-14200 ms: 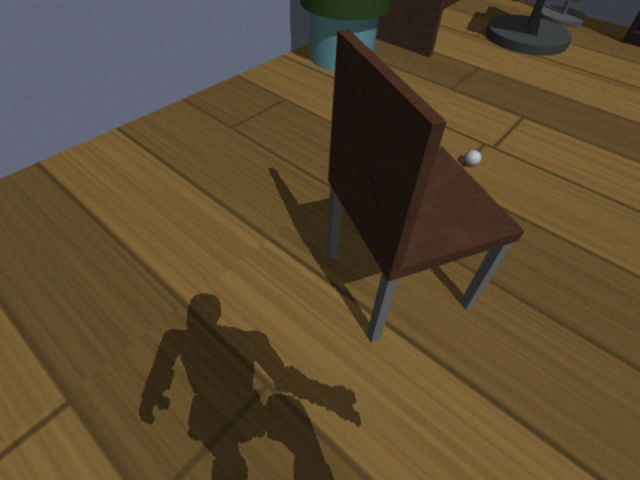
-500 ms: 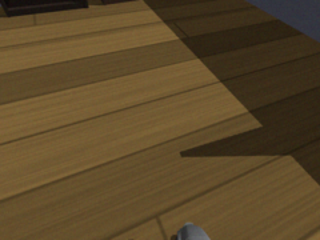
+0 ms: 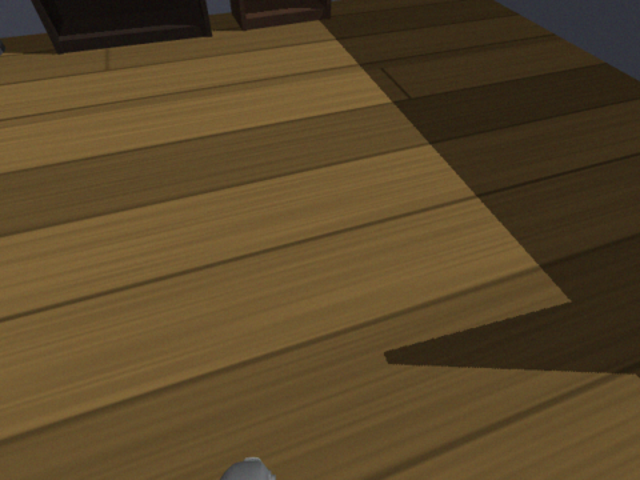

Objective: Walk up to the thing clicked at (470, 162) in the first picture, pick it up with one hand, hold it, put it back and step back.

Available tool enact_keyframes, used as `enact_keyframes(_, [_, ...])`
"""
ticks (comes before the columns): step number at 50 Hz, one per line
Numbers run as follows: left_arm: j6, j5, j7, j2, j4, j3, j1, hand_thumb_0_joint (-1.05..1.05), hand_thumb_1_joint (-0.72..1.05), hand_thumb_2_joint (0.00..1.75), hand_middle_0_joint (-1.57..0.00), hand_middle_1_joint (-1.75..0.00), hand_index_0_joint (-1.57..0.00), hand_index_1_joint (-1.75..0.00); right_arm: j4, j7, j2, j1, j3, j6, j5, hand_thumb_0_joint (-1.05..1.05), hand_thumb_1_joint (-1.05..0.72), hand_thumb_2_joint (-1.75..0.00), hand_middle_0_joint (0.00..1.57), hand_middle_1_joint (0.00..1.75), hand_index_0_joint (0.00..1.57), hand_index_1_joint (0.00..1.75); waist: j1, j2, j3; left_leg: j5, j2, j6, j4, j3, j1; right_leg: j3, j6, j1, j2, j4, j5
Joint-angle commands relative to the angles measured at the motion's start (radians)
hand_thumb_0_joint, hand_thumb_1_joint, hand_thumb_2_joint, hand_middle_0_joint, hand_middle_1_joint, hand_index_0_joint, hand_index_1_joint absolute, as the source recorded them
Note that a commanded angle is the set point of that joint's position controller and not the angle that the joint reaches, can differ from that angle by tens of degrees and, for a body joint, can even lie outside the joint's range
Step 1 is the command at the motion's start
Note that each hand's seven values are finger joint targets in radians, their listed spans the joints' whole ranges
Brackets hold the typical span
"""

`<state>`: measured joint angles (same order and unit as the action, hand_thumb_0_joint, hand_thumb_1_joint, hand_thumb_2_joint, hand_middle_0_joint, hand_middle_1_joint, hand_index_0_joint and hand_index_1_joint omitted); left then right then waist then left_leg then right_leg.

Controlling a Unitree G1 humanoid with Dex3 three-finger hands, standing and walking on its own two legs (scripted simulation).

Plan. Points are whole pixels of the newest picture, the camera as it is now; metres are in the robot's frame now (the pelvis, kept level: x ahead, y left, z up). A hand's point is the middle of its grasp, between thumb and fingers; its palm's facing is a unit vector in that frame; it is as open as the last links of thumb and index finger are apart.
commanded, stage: walk up
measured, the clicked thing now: out of the picture +0.42 +1.21 -0.73
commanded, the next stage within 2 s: stand in 1.90 s
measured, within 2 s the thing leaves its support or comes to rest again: neither
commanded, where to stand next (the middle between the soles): +0.20 +0.03 m, yaw -1 degrees
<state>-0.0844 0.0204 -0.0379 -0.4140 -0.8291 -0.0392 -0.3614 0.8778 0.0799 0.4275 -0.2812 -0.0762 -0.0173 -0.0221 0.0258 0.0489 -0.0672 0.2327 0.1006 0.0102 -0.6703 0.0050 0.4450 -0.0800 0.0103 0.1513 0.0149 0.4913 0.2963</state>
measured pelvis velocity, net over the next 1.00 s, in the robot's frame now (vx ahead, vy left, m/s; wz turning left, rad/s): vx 0.10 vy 0.03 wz -0.05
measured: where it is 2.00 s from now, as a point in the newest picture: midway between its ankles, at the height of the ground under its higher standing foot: outside the picture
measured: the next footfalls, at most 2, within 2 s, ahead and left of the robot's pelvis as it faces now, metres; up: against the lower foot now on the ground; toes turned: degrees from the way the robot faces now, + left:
left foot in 0.04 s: +0.15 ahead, +0.15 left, +0.00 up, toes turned +0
right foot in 0.50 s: +0.21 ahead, -0.10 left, +0.00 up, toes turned -4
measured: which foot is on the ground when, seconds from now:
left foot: up 0.00-0.02, down 0.04-1.00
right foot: down 0.00-0.08, up 0.10-0.48, down 0.50-1.00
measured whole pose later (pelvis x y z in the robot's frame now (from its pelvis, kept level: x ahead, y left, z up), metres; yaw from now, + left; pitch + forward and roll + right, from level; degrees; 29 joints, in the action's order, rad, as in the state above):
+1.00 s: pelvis +0.10 +0.03 +0.01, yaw -3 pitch -3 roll +1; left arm -0.01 0.01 -0.02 -0.36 -1.08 -0.01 -0.11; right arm 1.11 0.02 0.37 -0.21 0.00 -0.03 -0.02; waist 0.00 -0.04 -0.03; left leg 0.23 0.01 0.00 -0.44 -0.05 0.16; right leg -0.02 0.00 0.25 0.02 0.43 0.12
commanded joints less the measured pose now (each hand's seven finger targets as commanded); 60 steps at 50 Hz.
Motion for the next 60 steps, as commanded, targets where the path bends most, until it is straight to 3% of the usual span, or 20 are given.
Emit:
enact_keyframes(1, [-0.014,-0.009,0.012,-0.285,0.084,-0.086,0.065,0.0,0.9,0.9,-0.2,-0.3,-0.2,-0.3,-0.068,-0.015,0.172,-0.032,-0.055,-0.055,-0.005,0.0,-0.9,-0.9,0.2,0.3,0.2,0.3,-0.055,-0.144,0.02,-0.02,-0.03,-0.032,0.108,-0.046,-0.246,0.191,0.173,0.202,0.242,-0.104,0.076])
enact_keyframes(3, [-0.006,-0.001,0.013,-0.194,0.084,-0.056,0.017,0.0,0.9,0.9,-0.2,-0.3,-0.2,-0.3,-0.019,-0.035,0.238,-0.199,-0.08,-0.07,-0.008,0.0,-0.9,-0.9,0.2,0.3,0.2,0.3,-0.134,0.114,0.113,0.169,-0.004,-0.069,0.235,0.062,-0.494,0.086,0.11,0.314,0.123,0.303,-0.038])
enact_keyframes(4, [-0.004,-0.016,0.01,-0.095,0.083,-0.028,-0.052,0.0,0.9,0.9,-0.2,-0.3,-0.2,-0.3,-0.041,-0.044,0.305,-0.202,-0.091,-0.077,-0.017,0.0,-0.9,-0.9,0.2,0.3,0.2,0.3,-0.1,0.354,0.103,0.28,0.21,-0.129,0.363,0.439,-0.54,0.03,0.036,0.495,-0.019,0.559,0.199])
enact_keyframes(5, [0.01,-0.015,0.025,-0.192,0.05,-0.053,-0.055,0.0,0.9,0.9,-0.2,-0.3,-0.2,-0.3,-0.07,-0.044,0.329,-0.164,-0.09,-0.077,0.006,0.0,-0.9,-0.9,0.2,0.3,0.2,0.3,-0.092,0.198,0.063,0.356,0.314,-0.198,0.459,0.632,-0.442,0.106,0.042,0.526,-0.036,0.629,0.241])
enact_keyframes(6, [0.015,-0.009,0.033,-0.249,0.041,-0.066,-0.031,0.0,0.9,0.9,-0.2,-0.3,-0.2,-0.3,-0.073,-0.042,0.326,-0.13,-0.091,-0.072,0.021,0.0,-0.9,-0.9,0.2,0.3,0.2,0.3,-0.079,0.163,0.011,0.363,0.343,-0.266,0.448,0.634,-0.383,0.143,0.052,0.525,0.014,0.67,0.242])
enact_keyframes(9, [0.015,-0.024,0.021,-0.229,0.004,-0.061,-0.038,0.0,0.9,0.9,-0.2,-0.3,-0.2,-0.3,-0.098,-0.055,0.221,-0.057,-0.048,-0.08,0.018,0.0,-0.9,-0.9,0.2,0.3,0.2,0.3,-0.038,0.087,-0.037,-0.037,0.173,-0.167,0.404,0.259,-0.295,0.195,0.039,0.436,0.053,0.591,0.083])
enact_keyframes(11, [0.028,-0.025,0.016,-0.206,-0.017,-0.058,-0.065,0.0,0.9,0.9,-0.2,-0.3,-0.2,-0.3,-0.091,-0.06,0.224,-0.065,-0.048,-0.087,0.021,0.0,-0.9,-0.9,0.2,0.3,0.2,0.3,-0.027,0.114,-0.012,-0.212,0.141,-0.161,0.382,0.159,-0.264,0.164,0.018,0.368,0.046,0.566,0.026])
enact_keyframes(15, [0.046,-0.02,0.022,-0.171,-0.02,-0.047,-0.03,0.0,0.9,0.9,-0.2,-0.3,-0.2,-0.3,-0.115,-0.073,0.205,-0.014,-0.038,-0.074,0.016,0.0,-0.9,-0.9,0.2,0.3,0.2,0.3,-0.02,0.127,-0.022,-0.301,0.143,-0.214,0.371,0.062,-0.229,0.125,-0.017,0.324,0.046,0.416,-0.006])
enact_keyframes(20, [0.042,-0.018,0.038,-0.137,-0.031,-0.039,0.043,0.0,0.9,0.9,-0.2,-0.3,-0.2,-0.3,-0.1,-0.083,0.2,-0.001,-0.028,-0.052,0.017,0.0,-0.9,-0.9,0.2,0.3,0.2,0.3,-0.028,0.103,0.036,-0.594,0.148,-0.21,0.221,0.014,-0.206,0.054,-0.004,0.174,0.03,0.239,-0.076])
enact_keyframes(22, [0.036,-0.016,0.044,-0.133,-0.047,-0.038,0.04,0.0,0.9,0.9,-0.2,-0.3,-0.2,-0.3,-0.094,-0.086,0.201,0.007,-0.026,-0.038,0.028,0.0,-0.9,-0.9,0.2,0.3,0.2,0.3,-0.023,0.081,0.085,-0.553,0.131,-0.192,0.128,0.013,-0.238,0.043,0.011,0.11,0.009,0.118,-0.118])
enact_keyframes(24, [0.026,-0.008,0.049,-0.164,-0.064,-0.044,0.031,0.0,0.9,0.9,-0.2,-0.3,-0.2,-0.3,-0.092,-0.086,0.157,0.028,-0.007,-0.026,0.041,0.0,-0.9,-0.9,0.2,0.3,0.2,0.3,0.003,-0.015,0.117,-0.349,0.067,-0.117,0.026,-0.014,-0.199,0.078,0.042,-0.004,0.024,-0.027,-0.286])
enact_keyframes(26, [0.016,-0.005,0.055,-0.238,-0.04,-0.056,0.084,0.0,0.9,0.9,-0.2,-0.3,-0.2,-0.3,-0.082,-0.086,0.071,-0.02,0.027,-0.019,0.045,0.0,-0.9,-0.9,0.2,0.3,0.2,0.3,-0.02,-0.232,0.171,0.182,-0.052,-0.039,-0.11,-0.039,-0.098,0.443,0.155,-0.05,0.299,-0.09,-0.479])
enact_keyframes(27, [0.024,-0.011,0.052,-0.248,-0.037,-0.048,0.152,0.0,0.9,0.9,-0.2,-0.3,-0.2,-0.3,-0.059,-0.095,0.119,0.001,0.011,-0.005,0.041,0.0,-0.9,-0.9,0.2,0.3,0.2,0.3,-0.022,-0.216,0.131,0.364,-0.082,-0.043,-0.126,-0.024,-0.137,0.456,0.251,0.052,0.333,-0.093,-0.401])
enact_keyframes(28, [0.032,-0.01,0.051,-0.246,-0.038,-0.047,0.18,0.0,0.9,0.9,-0.2,-0.3,-0.2,-0.3,-0.029,-0.1,0.133,-0.005,0.008,-0.003,0.033,0.0,-0.9,-0.9,0.2,0.3,0.2,0.3,-0.024,-0.239,0.104,0.389,-0.069,-0.043,-0.111,-0.016,-0.172,0.462,0.248,0.119,0.326,-0.097,-0.32])
enact_keyframes(34, [0.054,-0.013,0.044,-0.174,-0.055,-0.025,0.267,0.0,0.9,0.9,-0.2,-0.3,-0.2,-0.3,0.07,-0.092,0.147,0.002,0.013,-0.016,0.022,0.0,-0.9,-0.9,0.2,0.3,0.2,0.3,-0.046,-0.202,0.141,-0.003,-0.046,-0.041,0.201,0.024,-0.319,0.264,0.087,0.162,0.176,-0.076,-0.1])
enact_keyframes(37, [0.066,-0.017,0.034,-0.163,-0.096,-0.024,0.277,0.0,0.9,0.9,-0.2,-0.3,-0.2,-0.3,0.076,-0.084,0.168,0.118,0.018,-0.024,0.007,0.0,-0.9,-0.9,0.2,0.3,0.2,0.3,-0.005,-0.129,0.06,0.25,0.012,-0.068,0.297,0.108,-0.177,0.237,0.034,0.141,0.121,-0.147,0.2])
enact_keyframes(39, [0.063,-0.011,0.03,-0.16,-0.119,-0.024,0.293,0.0,0.9,0.9,-0.2,-0.3,-0.2,-0.3,0.101,-0.077,0.156,0.124,0.026,-0.024,0.005,0.0,-0.9,-0.9,0.2,0.3,0.2,0.3,-0.01,-0.113,0.006,0.252,-0.003,-0.061,0.319,0.091,-0.145,0.254,0.037,0.141,0.127,-0.175,0.238])
enact_keyframes(45, [0.054,-0.016,0.025,-0.142,-0.179,-0.023,0.287,0.0,0.9,0.9,-0.2,-0.3,-0.2,-0.3,0.147,-0.076,0.158,0.154,0.034,-0.044,0.003,0.0,-0.9,-0.9,0.2,0.3,0.2,0.3,0.007,0.005,0.03,0.173,0.039,-0.058,0.415,0.126,-0.129,0.18,0.03,0.001,0.085,-0.13,-0.022])
enact_keyframes(51, [0.059,-0.013,0.022,-0.147,-0.217,-0.019,0.313,0.0,0.9,0.9,-0.2,-0.3,-0.2,-0.3,0.17,-0.081,0.162,0.166,0.031,-0.034,0.002,0.0,-0.9,-0.9,0.2,0.3,0.2,0.3,-0.008,0.005,0.01,0.204,0.033,-0.055,0.416,0.107,-0.141,0.183,0.025,0.019,0.087,-0.171,0.028])
enact_keyframes(60, [0.054,-0.017,0.028,-0.145,-0.258,-0.007,0.305,0.0,0.9,0.9,-0.2,-0.3,-0.2,-0.3,0.188,-0.089,0.163,0.175,0.028,-0.033,0.014,0.0,-0.9,-0.9,0.2,0.3,0.2,0.3,-0.024,-0.04,0.096,-0.088,0.035,-0.05,0.374,0.075,-0.289,0.17,0.02,-0.025,0.112,-0.171,-0.223])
